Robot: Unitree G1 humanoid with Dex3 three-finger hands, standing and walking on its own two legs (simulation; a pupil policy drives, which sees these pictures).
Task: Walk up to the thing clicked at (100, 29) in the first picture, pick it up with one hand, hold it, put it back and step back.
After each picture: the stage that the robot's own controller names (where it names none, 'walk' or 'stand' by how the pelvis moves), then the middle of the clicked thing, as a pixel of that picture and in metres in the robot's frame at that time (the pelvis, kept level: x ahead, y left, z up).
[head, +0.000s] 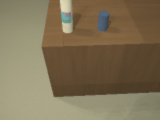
stand; (103, 21) +0.93 -0.12 -0.10
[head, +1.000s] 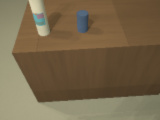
rise first; (82, 21) +0.83 +0.03 -0.07
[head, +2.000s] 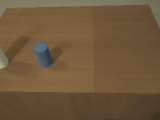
stand; (43, 55) +0.57 +0.24 -0.09
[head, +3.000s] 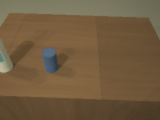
stand; (50, 60) +0.56 +0.17 -0.08
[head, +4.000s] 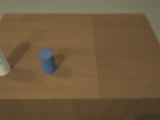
stand; (47, 61) +0.56 +0.19 -0.10
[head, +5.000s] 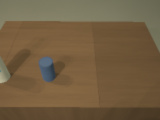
stand; (47, 69) +0.54 +0.18 -0.11
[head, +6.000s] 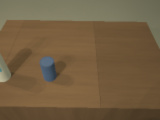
stand; (48, 69) +0.53 +0.18 -0.11
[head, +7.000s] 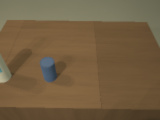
stand; (48, 69) +0.53 +0.18 -0.11
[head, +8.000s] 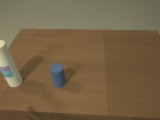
rise first; (57, 75) +0.53 +0.17 -0.10
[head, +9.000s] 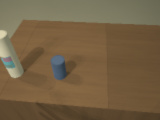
go down; (59, 67) +0.55 +0.16 -0.10
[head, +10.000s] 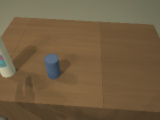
go down; (52, 66) +0.55 +0.15 -0.09
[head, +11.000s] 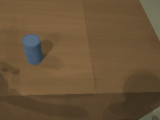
go down; (33, 50) +0.54 +0.16 -0.04
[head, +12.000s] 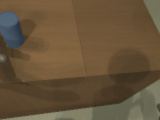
close in; (11, 31) +0.56 +0.17 -0.01
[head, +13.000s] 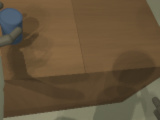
close; (11, 27) +0.56 +0.16 +0.01
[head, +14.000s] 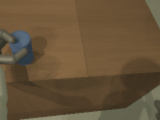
lift; (22, 49) +0.49 +0.15 +0.00
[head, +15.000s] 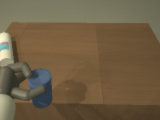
lift; (41, 88) +0.32 +0.14 +0.08
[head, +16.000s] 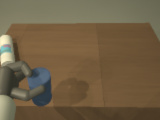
hold; (40, 87) +0.33 +0.15 +0.08
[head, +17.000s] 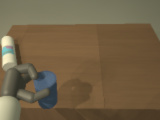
hold; (46, 90) +0.32 +0.13 +0.07
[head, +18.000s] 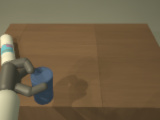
crouch; (42, 86) +0.34 +0.14 +0.07
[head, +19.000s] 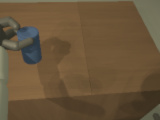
crouch; (30, 46) +0.48 +0.14 +0.07
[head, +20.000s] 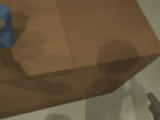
lower; (0, 27) +0.55 +0.14 +0.02
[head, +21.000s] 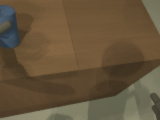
lower; (6, 27) +0.55 +0.14 +0.02
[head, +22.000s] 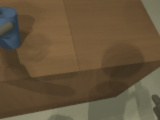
lower; (7, 28) +0.55 +0.14 +0.02
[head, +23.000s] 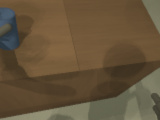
lower; (6, 29) +0.54 +0.15 +0.02
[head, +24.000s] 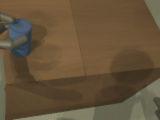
draw back; (20, 38) +0.52 +0.13 +0.01
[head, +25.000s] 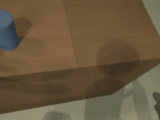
withdraw; (4, 31) +0.52 +0.15 +0.01
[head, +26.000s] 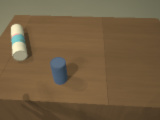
sink last; (59, 71) +0.49 +0.13 -0.05
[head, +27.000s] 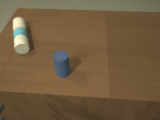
stand; (62, 64) +0.51 +0.13 -0.05
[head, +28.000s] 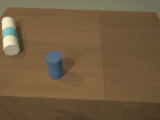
stand; (54, 66) +0.49 +0.14 -0.04
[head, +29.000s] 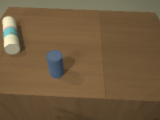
stand; (55, 64) +0.50 +0.13 -0.04
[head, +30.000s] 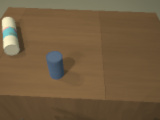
stand; (55, 65) +0.50 +0.13 -0.04
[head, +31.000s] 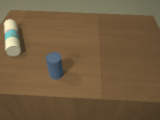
stand; (55, 66) +0.51 +0.14 -0.06
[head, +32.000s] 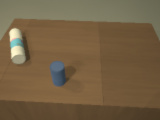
walk; (58, 74) +0.51 +0.14 -0.10
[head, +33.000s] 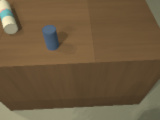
walk; (51, 38) +0.65 +0.18 -0.08
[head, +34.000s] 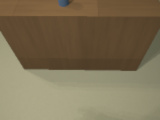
walk; out of the picture +0.97 +0.13 -0.08
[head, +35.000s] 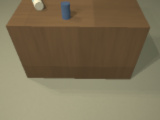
stand; (65, 10) +1.10 +0.15 -0.09
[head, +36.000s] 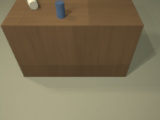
stand; (60, 9) +1.11 +0.17 -0.11
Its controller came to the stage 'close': yes
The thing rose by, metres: 0.19
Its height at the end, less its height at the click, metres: +0.00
